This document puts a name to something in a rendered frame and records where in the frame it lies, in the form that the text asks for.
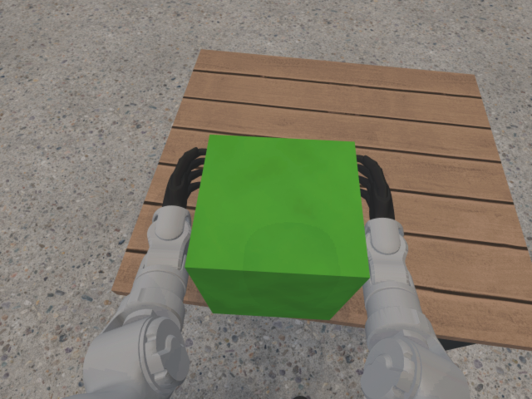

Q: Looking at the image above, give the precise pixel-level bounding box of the left robot upper arm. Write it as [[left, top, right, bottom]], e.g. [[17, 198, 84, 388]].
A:
[[62, 316, 190, 399]]

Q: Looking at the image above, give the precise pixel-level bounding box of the right robot hand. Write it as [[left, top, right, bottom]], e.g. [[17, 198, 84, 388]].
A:
[[356, 155, 395, 220]]

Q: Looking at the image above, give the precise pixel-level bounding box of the right robot forearm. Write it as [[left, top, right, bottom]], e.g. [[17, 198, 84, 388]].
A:
[[362, 218, 455, 364]]

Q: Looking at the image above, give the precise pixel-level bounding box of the right robot upper arm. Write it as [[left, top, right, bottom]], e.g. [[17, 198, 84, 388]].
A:
[[360, 336, 470, 399]]

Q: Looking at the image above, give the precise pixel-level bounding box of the table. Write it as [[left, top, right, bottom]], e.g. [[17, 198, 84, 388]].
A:
[[111, 49, 532, 351]]

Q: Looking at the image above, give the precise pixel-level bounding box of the left robot forearm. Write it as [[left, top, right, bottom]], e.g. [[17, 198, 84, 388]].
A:
[[83, 205, 191, 389]]

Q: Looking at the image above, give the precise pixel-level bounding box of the carton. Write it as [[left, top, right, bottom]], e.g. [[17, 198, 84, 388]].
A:
[[185, 135, 370, 320]]

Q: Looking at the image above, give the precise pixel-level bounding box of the left robot hand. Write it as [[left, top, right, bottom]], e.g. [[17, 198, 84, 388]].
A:
[[162, 147, 207, 209]]

